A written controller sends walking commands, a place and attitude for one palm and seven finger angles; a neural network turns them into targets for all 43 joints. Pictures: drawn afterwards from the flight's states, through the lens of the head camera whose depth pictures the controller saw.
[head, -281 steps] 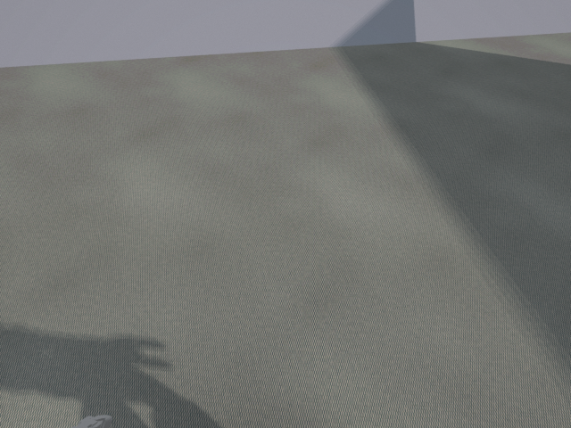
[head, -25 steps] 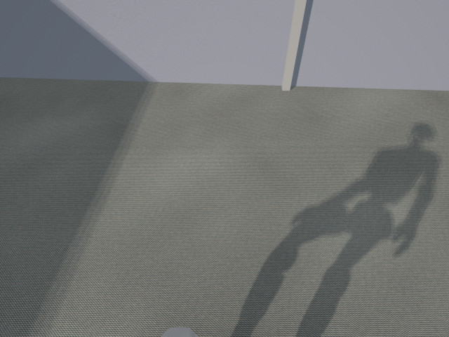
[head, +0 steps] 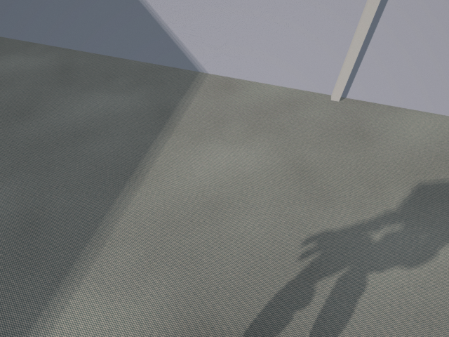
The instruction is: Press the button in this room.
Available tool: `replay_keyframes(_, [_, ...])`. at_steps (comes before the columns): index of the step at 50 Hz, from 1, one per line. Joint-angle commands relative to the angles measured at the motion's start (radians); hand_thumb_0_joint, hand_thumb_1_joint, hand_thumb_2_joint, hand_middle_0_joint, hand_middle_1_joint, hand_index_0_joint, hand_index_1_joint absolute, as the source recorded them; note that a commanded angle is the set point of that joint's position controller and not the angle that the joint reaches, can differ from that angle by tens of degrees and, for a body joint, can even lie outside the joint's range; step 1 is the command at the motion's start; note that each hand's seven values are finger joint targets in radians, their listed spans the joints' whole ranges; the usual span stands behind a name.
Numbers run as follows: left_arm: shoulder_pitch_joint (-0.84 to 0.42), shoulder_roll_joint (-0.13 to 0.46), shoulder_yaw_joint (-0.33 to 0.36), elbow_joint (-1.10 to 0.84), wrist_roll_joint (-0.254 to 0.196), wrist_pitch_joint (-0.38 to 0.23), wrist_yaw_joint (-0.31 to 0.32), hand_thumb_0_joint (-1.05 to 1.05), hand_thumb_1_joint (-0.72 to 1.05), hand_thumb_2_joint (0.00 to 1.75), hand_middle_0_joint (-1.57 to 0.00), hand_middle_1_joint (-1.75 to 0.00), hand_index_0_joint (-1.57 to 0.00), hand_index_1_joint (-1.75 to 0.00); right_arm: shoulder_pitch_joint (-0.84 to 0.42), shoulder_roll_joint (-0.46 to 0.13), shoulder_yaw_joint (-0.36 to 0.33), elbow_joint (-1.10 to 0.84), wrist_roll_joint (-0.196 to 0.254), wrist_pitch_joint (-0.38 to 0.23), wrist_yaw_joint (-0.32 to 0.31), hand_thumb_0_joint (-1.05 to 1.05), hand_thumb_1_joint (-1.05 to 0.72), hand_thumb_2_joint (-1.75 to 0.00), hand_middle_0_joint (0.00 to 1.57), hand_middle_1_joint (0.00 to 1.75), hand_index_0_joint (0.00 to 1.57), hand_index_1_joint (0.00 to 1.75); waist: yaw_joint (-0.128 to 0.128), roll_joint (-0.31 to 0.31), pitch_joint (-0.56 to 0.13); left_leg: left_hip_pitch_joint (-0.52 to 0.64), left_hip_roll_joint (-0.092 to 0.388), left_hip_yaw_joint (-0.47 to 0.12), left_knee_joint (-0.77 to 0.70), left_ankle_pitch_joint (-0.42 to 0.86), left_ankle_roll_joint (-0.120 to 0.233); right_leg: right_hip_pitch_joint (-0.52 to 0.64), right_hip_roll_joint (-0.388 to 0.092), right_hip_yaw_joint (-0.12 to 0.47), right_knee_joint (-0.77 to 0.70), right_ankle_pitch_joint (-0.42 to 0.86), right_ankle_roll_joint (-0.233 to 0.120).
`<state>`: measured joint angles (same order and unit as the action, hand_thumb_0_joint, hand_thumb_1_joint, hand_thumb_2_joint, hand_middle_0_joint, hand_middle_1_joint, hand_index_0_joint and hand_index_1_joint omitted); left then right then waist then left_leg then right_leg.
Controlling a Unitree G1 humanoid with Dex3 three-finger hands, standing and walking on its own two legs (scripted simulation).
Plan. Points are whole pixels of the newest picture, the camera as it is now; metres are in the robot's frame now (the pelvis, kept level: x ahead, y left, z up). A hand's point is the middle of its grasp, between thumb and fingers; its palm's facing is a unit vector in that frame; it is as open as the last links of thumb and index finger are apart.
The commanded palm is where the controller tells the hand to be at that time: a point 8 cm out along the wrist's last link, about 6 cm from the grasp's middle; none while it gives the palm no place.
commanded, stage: turn or walk to find it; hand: left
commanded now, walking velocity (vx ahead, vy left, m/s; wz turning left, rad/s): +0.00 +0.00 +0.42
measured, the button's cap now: out of the picture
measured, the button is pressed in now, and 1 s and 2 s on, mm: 0 0 0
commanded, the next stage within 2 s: none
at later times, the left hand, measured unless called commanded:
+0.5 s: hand out of the picture -0.04 +0.19 -0.18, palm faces +0.29 -0.93 -0.23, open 7.4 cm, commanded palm none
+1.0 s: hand out of the picture -0.05 +0.19 -0.15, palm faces +0.44 -0.85 -0.29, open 7.4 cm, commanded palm none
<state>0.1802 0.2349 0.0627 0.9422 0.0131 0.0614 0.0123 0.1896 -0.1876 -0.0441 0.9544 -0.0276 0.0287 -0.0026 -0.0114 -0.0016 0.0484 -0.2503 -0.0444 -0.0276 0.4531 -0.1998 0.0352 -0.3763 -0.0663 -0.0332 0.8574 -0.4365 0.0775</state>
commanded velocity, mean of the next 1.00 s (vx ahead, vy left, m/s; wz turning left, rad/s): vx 0.00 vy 0.00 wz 0.42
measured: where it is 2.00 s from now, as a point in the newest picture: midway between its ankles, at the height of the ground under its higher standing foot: outside the picture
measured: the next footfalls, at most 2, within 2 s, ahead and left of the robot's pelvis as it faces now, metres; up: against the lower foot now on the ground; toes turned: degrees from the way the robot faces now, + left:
right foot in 0.10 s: +0.03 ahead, -0.13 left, +0.00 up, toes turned -1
left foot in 0.52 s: -0.03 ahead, +0.12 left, +0.00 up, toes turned +20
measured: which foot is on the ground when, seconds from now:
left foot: down 0.00-0.10, up 0.12-0.50, down 0.52-0.96, up 0.98-1.00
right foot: up 0.00-0.08, down 0.10-0.52, up 0.54-0.94, down 0.96-1.00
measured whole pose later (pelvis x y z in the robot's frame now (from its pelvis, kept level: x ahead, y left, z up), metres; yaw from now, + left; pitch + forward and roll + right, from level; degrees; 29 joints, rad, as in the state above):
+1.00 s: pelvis -0.05 -0.03 -0.01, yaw +27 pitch -1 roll +1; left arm 0.17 0.19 0.04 0.90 0.02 0.02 0.01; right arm 0.21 -0.23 -0.07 0.96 -0.02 0.06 0.01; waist -0.02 0.06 0.05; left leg -0.38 -0.06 -0.08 0.69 -0.36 -0.01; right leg -0.26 -0.03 -0.08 0.59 -0.31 -0.01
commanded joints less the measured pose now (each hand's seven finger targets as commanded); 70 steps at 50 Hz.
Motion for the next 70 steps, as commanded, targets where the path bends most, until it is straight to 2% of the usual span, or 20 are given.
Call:
replay_keyframes(1, [0.044, 0.058, 0.010, -0.075, -0.007, -0.039, 0.010, 0.00, 0.90, 0.90, -0.20, -0.30, -0.20, -0.30, 0.016, -0.215, -0.060, -0.066, 0.001, -0.006, -0.007, 0.00, -0.90, -0.90, 0.20, 0.30, 0.20, 0.30, 0.005, 0.144, -0.081, 0.024, 0.247, -0.292, -0.085, 0.276, 0.122, 0.092, 0.032, -0.012, -0.222, 0.055, -0.014])
replay_keyframes(3, [0.114, 0.085, 0.015, -0.062, -0.003, -0.053, 0.016, 0.00, 0.90, 0.90, -0.20, -0.30, -0.20, -0.30, 0.000, -0.189, -0.060, -0.077, 0.012, -0.005, -0.002, 0.00, -0.90, -0.90, 0.20, 0.30, 0.20, 0.30, 0.041, 0.078, -0.110, -0.083, 0.178, -0.253, 0.009, 0.173, 0.057, 0.276, 0.003, 0.002, -0.471, 0.225, -0.024])
replay_keyframes(5, [0.125, 0.224, 0.040, -0.075, 0.018, -0.066, 0.025, 0.00, 0.90, 0.90, -0.20, -0.30, -0.20, -0.30, -0.003, -0.100, -0.046, -0.118, 0.016, -0.007, 0.007, 0.00, -0.90, -0.90, 0.20, 0.30, 0.20, 0.30, 0.057, -0.287, -0.085, -0.351, -0.029, -0.015, 0.377, -0.337, -0.061, 0.365, -0.392, 0.369, -0.601, 0.314, -0.194])
replay_keyframes(6, [0.098, 0.207, 0.045, -0.090, 0.006, -0.068, 0.027, 0.00, 0.90, 0.90, -0.20, -0.30, -0.20, -0.30, -0.010, -0.150, -0.059, -0.105, 0.003, 0.010, 0.004, 0.00, -0.90, -0.90, 0.20, 0.30, 0.20, 0.30, 0.057, -0.276, -0.074, -0.325, 0.021, -0.071, 0.549, -0.359, -0.057, 0.242, -0.409, 0.351, -0.620, 0.273, -0.236])
replay_keyframes(11, [-0.026, 0.109, 0.014, -0.112, 0.008, -0.075, 0.024, 0.00, 0.90, 0.90, -0.20, -0.30, -0.20, -0.30, 0.055, -0.120, -0.058, -0.037, 0.003, 0.029, 0.023, 0.00, -0.90, -0.90, 0.20, 0.30, 0.20, 0.30, -0.016, -0.141, 0.003, -0.308, 0.067, -0.011, 0.746, -0.153, -0.093, 0.171, -0.239, 0.058, -0.567, 0.361, -0.182])
replay_keyframes(20, [0.114, 0.177, 0.034, -0.040, 0.020, -0.064, 0.020, 0.00, 0.90, 0.90, -0.20, -0.30, -0.20, -0.30, -0.067, -0.092, -0.029, -0.060, 0.017, 0.014, 0.018, 0.00, -0.90, -0.90, 0.20, 0.30, 0.20, 0.30, 0.066, -0.201, -0.059, -0.182, 0.071, 0.096, 0.343, -0.267, -0.098, 0.310, -0.288, -0.001, -0.456, 0.658, -0.216])
replay_keyframes(24, [0.075, 0.176, 0.038, -0.030, 0.008, -0.052, 0.016, 0.00, 0.90, 0.90, -0.20, -0.30, -0.20, -0.30, 0.024, -0.119, -0.031, -0.041, 0.016, -0.003, 0.014, 0.00, -0.90, -0.90, 0.20, 0.30, 0.20, 0.30, 0.006, -0.139, -0.098, 0.050, 0.072, 0.120, 0.007, -0.032, -0.074, 0.214, -0.260, -0.086, -0.304, 0.564, -0.129])
replay_keyframes(26, [0.076, 0.075, 0.018, -0.084, -0.004, -0.039, 0.006, 0.00, 0.90, 0.90, -0.20, -0.30, -0.20, -0.30, 0.100, -0.280, -0.067, -0.043, 0.005, -0.017, 0.010, 0.00, -0.90, -0.90, 0.20, 0.30, 0.20, 0.30, -0.033, 0.316, -0.110, 0.264, 0.414, -0.311, -0.112, 0.443, 0.090, -0.168, -0.073, -0.159, 0.034, -0.129, -0.001])
replay_keyframes(27, [0.006, 0.082, 0.009, -0.104, 0.006, -0.027, 0.011, 0.00, 0.90, 0.90, -0.20, -0.30, -0.20, -0.30, 0.138, -0.298, -0.072, -0.023, 0.006, -0.010, 0.003, 0.00, -0.90, -0.90, 0.20, 0.30, 0.20, 0.30, -0.068, 0.271, -0.110, 0.168, 0.458, -0.326, -0.139, 0.364, 0.160, -0.144, -0.056, -0.068, 0.175, -0.220, -0.012])
replay_keyframes(29, [-0.040, 0.090, 0.019, -0.087, 0.004, -0.022, 0.007, 0.00, 0.90, 0.90, -0.20, -0.30, -0.20, -0.30, 0.061, -0.247, -0.058, -0.037, 0.004, -0.013, -0.014, 0.00, -0.90, -0.90, 0.20, 0.30, 0.20, 0.30, -0.041, 0.244, -0.057, 0.090, 0.376, -0.285, -0.152, 0.212, 0.142, -0.187, -0.066, 0.007, 0.269, -0.099, -0.016])
replay_keyframes(33, [0.029, 0.082, 0.020, -0.046, 0.005, -0.026, -0.004, 0.00, 0.90, 0.90, -0.20, -0.30, -0.20, -0.30, -0.007, -0.207, -0.041, -0.063, 0.008, -0.024, -0.015, 0.00, -0.90, -0.90, 0.20, 0.30, 0.20, 0.30, 0.000, 0.142, -0.062, 0.096, 0.275, -0.163, -0.146, 0.281, 0.109, -0.136, -0.044, 0.002, 0.225, 0.031, -0.002])
replay_keyframes(45, [0.081, 0.065, 0.009, -0.075, -0.007, -0.046, 0.009, 0.00, 0.90, 0.90, -0.20, -0.30, -0.20, -0.30, -0.004, -0.215, -0.061, -0.079, 0.004, -0.005, -0.004, 0.00, -0.90, -0.90, 0.20, 0.30, 0.20, 0.30, 0.020, 0.133, -0.112, 0.021, 0.226, -0.274, -0.043, 0.286, 0.103, 0.142, 0.036, -0.021, -0.318, 0.120, -0.017])
replay_keyframes(46, [0.115, 0.083, 0.014, -0.067, -0.004, -0.054, 0.013, 0.00, 0.90, 0.90, -0.20, -0.30, -0.20, -0.30, -0.010, -0.195, -0.060, -0.084, 0.011, -0.005, -0.001, 0.00, -0.90, -0.90, 0.20, 0.30, 0.20, 0.30, 0.039, 0.093, -0.120, -0.059, 0.187, -0.252, 0.008, 0.206, 0.062, 0.256, 0.012, -0.007, -0.455, 0.218, -0.022])
replay_keyframes(48, [0.125, 0.225, 0.041, -0.080, 0.018, -0.065, 0.023, 0.00, 0.90, 0.90, -0.20, -0.30, -0.20, -0.30, -0.016, -0.098, -0.044, -0.127, 0.017, -0.004, 0.009, 0.00, -0.90, -0.90, 0.20, 0.30, 0.20, 0.30, 0.056, -0.300, -0.072, -0.352, -0.031, -0.015, 0.365, -0.321, -0.061, 0.348, -0.376, 0.370, -0.608, 0.253, -0.183])
replay_keyframes(50, [0.049, 0.182, 0.040, -0.104, 0.007, -0.063, 0.027, 0.00, 0.90, 0.90, -0.20, -0.30, -0.20, -0.30, -0.036, -0.155, -0.066, -0.104, 0.004, 0.023, 0.008, 0.00, -0.90, -0.90, 0.20, 0.30, 0.20, 0.30, 0.037, -0.210, -0.011, -0.319, 0.030, -0.076, 0.670, -0.311, -0.055, 0.143, -0.367, 0.326, -0.634, 0.183, -0.235])
replay_keyframes(54, [-0.024, 0.108, 0.014, -0.112, 0.008, -0.074, 0.022, 0.00, 0.90, 0.90, -0.20, -0.30, -0.20, -0.30, 0.044, -0.123, -0.060, -0.042, 0.004, 0.030, 0.025, 0.00, -0.90, -0.90, 0.20, 0.30, 0.20, 0.30, -0.014, -0.136, 0.010, -0.305, 0.065, -0.019, 0.764, -0.142, -0.089, 0.146, -0.237, 0.066, -0.576, 0.313, -0.175])
replay_keyframes(64, [0.121, 0.168, 0.034, -0.031, 0.019, -0.067, 0.019, 0.00, 0.90, 0.90, -0.20, -0.30, -0.20, -0.30, -0.074, -0.094, -0.029, -0.058, 0.017, 0.014, 0.017, 0.00, -0.90, -0.90, 0.20, 0.30, 0.20, 0.30, 0.067, -0.193, -0.064, -0.196, 0.077, 0.084, 0.358, -0.272, -0.099, 0.324, -0.295, 0.006, -0.466, 0.646, -0.220])
replay_keyframes(68, [0.088, 0.182, 0.039, -0.023, 0.013, -0.056, 0.017, 0.00, 0.90, 0.90, -0.20, -0.30, -0.20, -0.30, 0.003, -0.104, -0.025, -0.040, 0.018, 0.000, 0.011, 0.00, -0.90, -0.90, 0.20, 0.30, 0.20, 0.30, 0.022, -0.174, -0.108, -0.017, 0.064, 0.128, 0.082, -0.116, -0.078, 0.277, -0.280, -0.062, -0.359, 0.616, -0.162])
replay_keyframes(69, [0.075, 0.167, 0.038, -0.024, 0.004, -0.051, 0.016, 0.00, 0.90, 0.90, -0.20, -0.30, -0.20, -0.30, 0.040, -0.130, -0.030, -0.030, 0.017, -0.008, 0.013, 0.00, -0.90, -0.90, 0.20, 0.30, 0.20, 0.30, -0.004, -0.107, -0.124, 0.102, 0.092, 0.101, -0.057, 0.017, -0.064, 0.199, -0.255, -0.102, -0.266, 0.526, -0.115])
replay_keyframes(70, [0.104, 0.115, 0.033, -0.048, -0.004, -0.042, 0.011, 0.00, 0.90, 0.90, -0.20, -0.30, -0.20, -0.30, 0.058, -0.223, -0.050, -0.037, 0.008, -0.019, 0.010, 0.00, -0.90, -0.90, 0.20, 0.30, 0.20, 0.30, -0.011, 0.146, -0.144, 0.246, 0.278, -0.148, -0.115, 0.218, 0.014, -0.017, -0.148, -0.152, -0.091, 0.232, -0.044])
